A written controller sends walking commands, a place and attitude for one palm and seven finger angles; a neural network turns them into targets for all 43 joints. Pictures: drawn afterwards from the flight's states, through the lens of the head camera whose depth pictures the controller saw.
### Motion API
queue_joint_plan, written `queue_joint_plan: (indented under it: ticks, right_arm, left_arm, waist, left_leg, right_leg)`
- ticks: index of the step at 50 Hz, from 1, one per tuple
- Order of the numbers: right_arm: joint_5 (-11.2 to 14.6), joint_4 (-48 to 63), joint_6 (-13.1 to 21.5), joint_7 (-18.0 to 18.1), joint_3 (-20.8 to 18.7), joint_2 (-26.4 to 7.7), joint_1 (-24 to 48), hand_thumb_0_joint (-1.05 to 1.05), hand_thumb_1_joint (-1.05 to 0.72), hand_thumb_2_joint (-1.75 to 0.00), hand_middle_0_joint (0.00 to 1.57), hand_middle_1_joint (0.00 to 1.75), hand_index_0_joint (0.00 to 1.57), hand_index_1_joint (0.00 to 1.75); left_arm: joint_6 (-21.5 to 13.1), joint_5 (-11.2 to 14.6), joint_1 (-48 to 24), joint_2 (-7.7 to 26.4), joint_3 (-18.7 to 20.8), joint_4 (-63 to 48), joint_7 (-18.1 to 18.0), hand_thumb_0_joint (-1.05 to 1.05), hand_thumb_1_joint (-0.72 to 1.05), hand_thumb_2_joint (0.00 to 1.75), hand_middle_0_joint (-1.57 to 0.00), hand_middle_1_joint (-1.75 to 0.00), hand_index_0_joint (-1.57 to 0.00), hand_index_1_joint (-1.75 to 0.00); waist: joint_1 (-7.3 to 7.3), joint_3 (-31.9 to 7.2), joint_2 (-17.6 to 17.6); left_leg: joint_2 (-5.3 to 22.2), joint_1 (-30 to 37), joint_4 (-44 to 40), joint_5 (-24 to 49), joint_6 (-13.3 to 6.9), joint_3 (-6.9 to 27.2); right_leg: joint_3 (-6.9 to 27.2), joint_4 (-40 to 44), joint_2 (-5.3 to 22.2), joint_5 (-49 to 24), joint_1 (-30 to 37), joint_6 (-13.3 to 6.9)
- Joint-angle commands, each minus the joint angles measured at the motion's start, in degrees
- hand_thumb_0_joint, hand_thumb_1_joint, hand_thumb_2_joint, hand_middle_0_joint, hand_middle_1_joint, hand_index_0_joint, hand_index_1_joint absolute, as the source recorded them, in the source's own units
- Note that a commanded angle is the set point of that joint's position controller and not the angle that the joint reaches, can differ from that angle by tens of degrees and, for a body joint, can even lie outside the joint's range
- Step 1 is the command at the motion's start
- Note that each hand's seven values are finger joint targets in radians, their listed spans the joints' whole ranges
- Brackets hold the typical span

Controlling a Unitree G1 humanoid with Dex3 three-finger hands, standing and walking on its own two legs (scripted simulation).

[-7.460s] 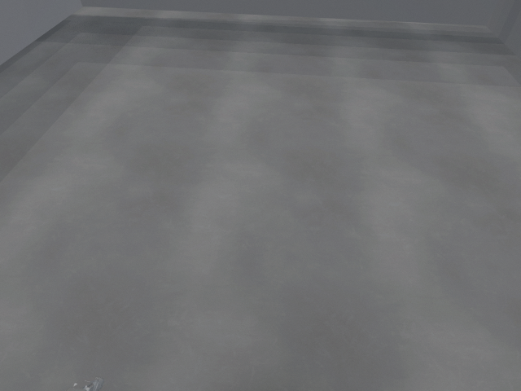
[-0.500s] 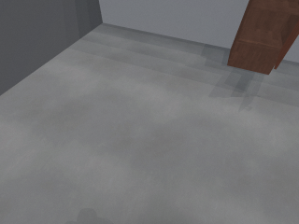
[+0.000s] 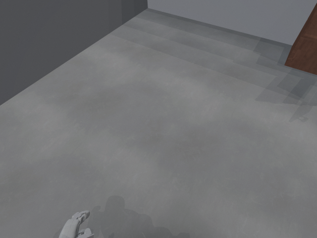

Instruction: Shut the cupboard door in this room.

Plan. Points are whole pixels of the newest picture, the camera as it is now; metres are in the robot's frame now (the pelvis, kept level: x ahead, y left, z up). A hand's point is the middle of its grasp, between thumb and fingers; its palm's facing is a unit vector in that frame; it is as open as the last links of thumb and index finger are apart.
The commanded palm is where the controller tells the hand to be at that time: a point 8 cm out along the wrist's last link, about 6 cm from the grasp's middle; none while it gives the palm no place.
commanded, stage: turn or walk to find it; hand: left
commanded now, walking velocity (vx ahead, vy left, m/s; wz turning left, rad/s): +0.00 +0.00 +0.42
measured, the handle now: out of the picture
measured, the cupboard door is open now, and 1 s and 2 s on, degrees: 78 78 78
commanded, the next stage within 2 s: none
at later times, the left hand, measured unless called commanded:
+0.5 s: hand out of the picture -0.07 +0.20 -0.18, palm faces +0.27 -0.93 -0.26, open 7.4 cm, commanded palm none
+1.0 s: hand out of the picture +0.03 +0.20 -0.15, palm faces +0.39 -0.87 -0.29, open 7.4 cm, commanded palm none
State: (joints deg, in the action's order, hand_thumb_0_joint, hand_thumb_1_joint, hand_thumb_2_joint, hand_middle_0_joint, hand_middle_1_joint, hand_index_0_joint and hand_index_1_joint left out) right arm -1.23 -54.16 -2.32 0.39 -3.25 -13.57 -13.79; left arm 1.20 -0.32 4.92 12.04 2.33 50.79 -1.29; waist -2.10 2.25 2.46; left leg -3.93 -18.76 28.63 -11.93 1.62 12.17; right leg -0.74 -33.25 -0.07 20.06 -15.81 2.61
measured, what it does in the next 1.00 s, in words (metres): steps on the spot, turning left: right foot, then left foot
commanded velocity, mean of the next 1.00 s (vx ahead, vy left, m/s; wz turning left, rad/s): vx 0.00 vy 0.00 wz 0.42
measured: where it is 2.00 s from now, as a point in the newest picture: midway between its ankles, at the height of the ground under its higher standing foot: outside the picture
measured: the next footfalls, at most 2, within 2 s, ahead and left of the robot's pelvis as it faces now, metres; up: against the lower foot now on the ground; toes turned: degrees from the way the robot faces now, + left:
right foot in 0.02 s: +0.02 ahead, -0.11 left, +0.00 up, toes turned +0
left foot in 0.48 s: +0.00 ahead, +0.12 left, +0.00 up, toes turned +18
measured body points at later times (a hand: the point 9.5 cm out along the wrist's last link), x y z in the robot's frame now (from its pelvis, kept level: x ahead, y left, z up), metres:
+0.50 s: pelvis +0.00 +0.00 -0.01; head +0.05 +0.02 +0.44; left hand -0.08 +0.25 -0.16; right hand +0.17 -0.22 -0.15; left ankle -0.04 +0.11 -0.74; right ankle -0.02 -0.11 -0.73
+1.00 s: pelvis +0.00 -0.03 -0.01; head +0.04 -0.04 +0.44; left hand +0.01 +0.25 -0.12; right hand +0.15 -0.25 -0.17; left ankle -0.04 +0.10 -0.72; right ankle +0.05 -0.13 -0.74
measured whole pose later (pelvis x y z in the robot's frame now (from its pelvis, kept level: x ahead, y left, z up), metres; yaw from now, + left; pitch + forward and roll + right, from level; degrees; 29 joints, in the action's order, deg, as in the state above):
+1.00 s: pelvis +0.00 -0.03 -0.01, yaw +25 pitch +0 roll +0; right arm -0.8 -54.7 -3.5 -0.4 -4.1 -13.8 -13.2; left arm 0.5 -1.2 8.0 11.2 1.7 50.3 -1.1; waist -2.1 3.4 3.1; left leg -2.3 -21.0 42.9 -23.9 1.0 5.6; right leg -4.5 -33.6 2.1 17.1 -15.8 -0.2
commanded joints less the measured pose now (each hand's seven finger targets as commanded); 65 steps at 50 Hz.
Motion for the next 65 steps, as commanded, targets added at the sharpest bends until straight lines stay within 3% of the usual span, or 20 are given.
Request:
queue_joint_plan:
  ticks: [1, 3, 7, 15, 21, 23, 24, 25, 27, 32, 41, 45, 46, 47, 48, 49, 51, 54, 61, 65]
  right_arm:
    - [0.2, 6.8, 1.0, -0.2, -2.3, -4.8, 1.3, 0.0, -0.9, -0.9, 0.2, 0.3, 0.2, 0.3]
    - [-0.4, 5.3, -0.3, -0.2, -2.8, -6.2, 2.6, 0.0, -0.9, -0.9, 0.2, 0.3, 0.2, 0.3]
    - [0.0, 2.9, -1.0, -1.2, -2.4, -5.5, 0.9, 0.0, -0.9, -0.9, 0.2, 0.3, 0.2, 0.3]
    - [0.4, 3.7, -0.8, -1.1, -0.7, -4.6, 9.5, 0.0, -0.9, -0.9, 0.2, 0.3, 0.2, 0.3]
    - [0.9, 3.6, 0.2, -1.0, 0.1, -4.0, 9.3, 0.0, -0.9, -0.9, 0.2, 0.3, 0.2, 0.3]
    - [0.6, 2.3, 1.0, -0.9, -0.5, -6.0, 3.9, 0.0, -0.9, -0.9, 0.2, 0.3, 0.2, 0.3]
    - [-0.1, 2.2, 1.6, -0.8, -1.6, -11.4, 1.4, 0.0, -0.9, -0.9, 0.2, 0.3, 0.2, 0.3]
    - [0.5, 1.5, 1.3, -0.7, -2.5, -15.4, -1.6, 0.0, -0.9, -0.9, 0.2, 0.3, 0.2, 0.3]
    - [0.6, 0.9, 1.3, 0.6, -2.3, -13.1, -0.9, 0.0, -0.9, -0.9, 0.2, 0.3, 0.2, 0.3]
    - [0.5, 3.1, 1.9, 0.5, -1.2, -9.8, 5.0, 0.0, -0.9, -0.9, 0.2, 0.3, 0.2, 0.3]
    - [-0.3, 3.8, 1.3, 0.1, -2.5, -10.2, 2.6, 0.0, -0.9, -0.9, 0.2, 0.3, 0.2, 0.3]
    - [-0.1, 4.4, 1.1, 0.0, -2.8, -9.9, 3.8, 0.0, -0.9, -0.9, 0.2, 0.3, 0.2, 0.3]
    - [0.4, 4.5, 1.1, -0.2, -2.8, -8.4, 3.4, 0.0, -0.9, -0.9, 0.2, 0.3, 0.2, 0.3]
    - [0.9, 5.2, 1.2, -0.6, -2.2, -4.4, 1.3, 0.0, -0.9, -0.9, 0.2, 0.3, 0.2, 0.3]
    - [0.5, 6.5, 0.9, -0.5, -2.2, -3.7, 2.5, 0.0, -0.9, -0.9, 0.2, 0.3, 0.2, 0.3]
    - [-0.1, 5.8, -0.1, -0.4, -2.7, -5.7, 2.4, 0.0, -0.9, -0.9, 0.2, 0.3, 0.2, 0.3]
    - [-0.1, 3.5, -0.7, -1.0, -2.9, -5.6, 1.4, 0.0, -0.9, -0.9, 0.2, 0.3, 0.2, 0.3]
    - [-0.1, 1.9, -0.8, -1.4, -2.3, -4.4, -0.6, 0.0, -0.9, -0.9, 0.2, 0.3, 0.2, 0.3]
    - [0.5, 2.5, -0.4, -1.3, -1.1, -2.8, 5.0, 0.0, -0.9, -0.9, 0.2, 0.3, 0.2, 0.3]
    - [0.9, 2.6, 0.3, -1.1, -0.8, -2.8, 4.2, 0.0, -0.9, -0.9, 0.2, 0.3, 0.2, 0.3]
  left_arm:
    - [-1.6, -1.2, 9.4, 15.1, 3.3, -2.0, -0.9, 0.0, 0.9, 0.9, -0.2, -0.3, -0.2, -0.3]
    - [-1.7, -0.7, 6.4, 11.9, 3.1, -2.7, -1.0, 0.0, 0.9, 0.9, -0.2, -0.3, -0.2, -0.3]
    - [-2.1, -0.8, 4.0, 8.6, 1.6, -3.1, -0.5, 0.0, 0.9, 0.9, -0.2, -0.3, -0.2, -0.3]
    - [-1.8, -1.3, 14.5, 10.7, 2.0, 0.4, -0.8, 0.0, 0.9, 0.9, -0.2, -0.3, -0.2, -0.3]
    - [-1.3, -1.4, 14.9, 12.4, 2.6, 2.1, -0.8, 0.0, 0.9, 0.9, -0.2, -0.3, -0.2, -0.3]
    - [-1.1, -0.6, 12.8, 12.2, 2.7, 2.1, -0.6, 0.0, 0.9, 0.9, -0.2, -0.3, -0.2, -0.3]
    - [-0.9, -0.2, 14.2, 9.8, 2.4, 0.8, -0.3, 0.0, 0.9, 0.9, -0.2, -0.3, -0.2, -0.3]
    - [-0.8, -0.5, 13.4, 6.7, 1.1, -0.9, -0.2, 0.0, 0.9, 0.9, -0.2, -0.3, -0.2, -0.3]
    - [0.4, -0.5, 7.4, 7.6, 1.4, -0.8, -0.7, 0.0, 0.9, 0.9, -0.2, -0.3, -0.2, -0.3]
    - [0.5, -0.6, 9.5, 7.1, 1.7, 1.1, 0.5, 0.0, 0.9, 0.9, -0.2, -0.3, -0.2, -0.3]
    - [0.4, -0.3, 4.9, 5.5, 1.6, -2.6, 0.3, 0.0, 0.9, 0.9, -0.2, -0.3, -0.2, -0.3]
    - [-0.6, -0.1, 9.8, 6.0, 1.8, -1.9, 0.1, 0.0, 0.9, 0.9, -0.2, -0.3, -0.2, -0.3]
    - [-1.3, -0.3, 12.0, 7.7, 2.1, -1.5, -0.1, 0.0, 0.9, 0.9, -0.2, -0.3, -0.2, -0.3]
    - [-2.0, -1.3, 12.7, 12.8, 3.0, -1.5, -0.6, 0.0, 0.9, 0.9, -0.2, -0.3, -0.2, -0.3]
    - [-1.8, -1.2, 12.7, 15.5, 3.1, -2.1, -0.6, 0.0, 0.9, 0.9, -0.2, -0.3, -0.2, -0.3]
    - [-1.9, -0.8, 10.7, 13.7, 3.4, -2.8, -0.8, 0.0, 0.9, 0.9, -0.2, -0.3, -0.2, -0.3]
    - [-1.6, -0.7, 4.6, 10.5, 2.4, -3.9, -0.7, 0.0, 0.9, 0.9, -0.2, -0.3, -0.2, -0.3]
    - [-2.0, -0.9, 4.0, 8.2, 1.7, -3.8, -0.7, 0.0, 0.9, 0.9, -0.2, -0.3, -0.2, -0.3]
    - [-1.5, -1.4, 10.8, 11.6, 2.7, -0.1, -0.6, 0.0, 0.9, 0.9, -0.2, -0.3, -0.2, -0.3]
    - [-1.1, -1.5, 10.6, 12.5, 3.2, 0.8, -0.5, 0.0, 0.9, 0.9, -0.2, -0.3, -0.2, -0.3]
  waist:
    - [4.53, -4.3, -17.0]
    - [2.87, -0.7, -12.9]
    - [0.58, 0.8, -11.9]
    - [4.89, -1.8, -12.4]
    - [4.2, -4.3, -14.4]
    - [0.59, -6.7, -10.2]
    - [-0.2, -10.0, 3.1]
    - [-1.08, -10.0, 14.4]
    - [-1.41, -7.1, 8.7]
    - [1.88, -3.2, 4.5]
    - [0.63, -2.5, 7.4]
    - [3.5, -4.7, 6.6]
    - [4.29, -6.2, 2.1]
    - [4.25, -6.8, -12.0]
    - [4.84, -4.9, -18.0]
    - [4.42, -4.6, -17.5]
    - [1.57, 0.2, -12.0]
    - [0.87, -0.6, -12.5]
    - [4.59, -2.2, -13.1]
    - [4.0, -4.0, -14.9]
  left_leg:
    - [-0.8, -16.7, 20.2, -19.7, 0.4, -7.3]
    - [2.7, -15.0, 35.1, -18.3, 0.3, -5.7]
    - [4.1, -13.6, 40.6, -9.7, 1.9, -9.2]
    - [4.8, -11.6, 27.9, -13.2, 2.5, -13.2]
    - [4.1, -0.8, 8.1, -10.1, 0.4, -17.1]
    - [5.6, 11.5, -5.5, 3.7, -1.0, -16.7]
    - [17.2, 23.3, -6.9, 20.8, -6.1, -2.7]
    - [28.4, 25.7, -6.3, 44.4, -14.0, 8.0]
    - [25.0, 19.8, -5.7, 38.9, -15.0, 5.1]
    - [17.1, 11.8, -8.7, 27.3, -11.0, -2.4]
    - [16.0, 8.0, -8.4, 20.1, -11.5, 3.9]
    - [13.7, 3.4, -2.8, 19.2, -9.0, 4.6]
    - [10.8, -0.3, 1.3, 12.5, -6.2, 2.7]
    - [4.0, -10.8, 12.4, -4.3, -1.9, -4.8]
    - [0.4, -14.0, 24.3, -22.1, -0.2, -8.7]
    - [2.6, -12.7, 33.0, -21.0, -0.5, -5.8]
    - [4.3, -13.6, 41.5, -13.9, 0.0, -6.8]
    - [5.3, -12.3, 40.5, -9.6, 1.6, -9.8]
    - [5.5, -7.3, 22.7, -15.0, 2.2, -14.8]
    - [4.9, -2.1, 11.7, -13.4, 1.2, -17.0]
  right_leg:
    - [22.0, 17.0, 26.3, -17.4, 15.4, -9.9]
    - [17.6, 16.4, 23.5, -21.3, 6.8, -12.4]
    - [3.7, 13.3, 16.1, -30.2, 6.4, -9.4]
    - [1.6, 9.8, 18.2, -44.4, 15.6, -10.6]
    - [-0.8, 5.1, 18.7, -46.1, 15.1, -9.2]
    - [-4.9, -3.4, 17.1, -39.2, 8.8, -5.3]
    - [-8.7, -14.5, 11.3, -18.9, -4.5, -1.2]
    - [-7.3, -24.7, 6.5, 17.8, -14.2, 1.2]
    - [-0.6, -31.0, 6.7, 15.5, -15.8, 1.4]
    - [-0.9, -29.2, 6.1, 4.1, -12.3, 2.3]
    - [-1.7, -13.5, 3.1, 4.9, -6.8, 2.1]
    - [-2.4, 3.8, 1.8, -4.7, 4.7, 1.3]
    - [-0.6, 11.6, 4.3, -10.1, 11.1, 0.9]
    - [12.3, 16.2, 17.5, -13.6, 18.9, -2.9]
    - [19.6, 16.8, 27.8, -19.8, 13.0, -9.0]
    - [18.7, 18.3, 27.0, -14.2, 7.0, -11.2]
    - [10.9, 18.1, 21.2, -9.4, 2.3, -9.7]
    - [2.1, 15.3, 17.8, -19.6, 4.7, -8.6]
    - [-0.5, 11.7, 20.1, -30.7, 10.5, -10.6]
    - [-1.7, 8.3, 20.5, -32.3, 11.1, -9.8]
